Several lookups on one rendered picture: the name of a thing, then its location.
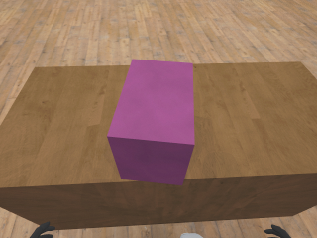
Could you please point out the carton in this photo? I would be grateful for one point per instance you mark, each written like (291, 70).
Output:
(151, 135)

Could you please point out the right robot hand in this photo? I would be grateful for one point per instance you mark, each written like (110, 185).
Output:
(278, 231)

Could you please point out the pedestal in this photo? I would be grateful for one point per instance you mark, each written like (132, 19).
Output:
(254, 155)

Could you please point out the left robot hand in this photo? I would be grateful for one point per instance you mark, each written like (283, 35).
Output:
(42, 229)

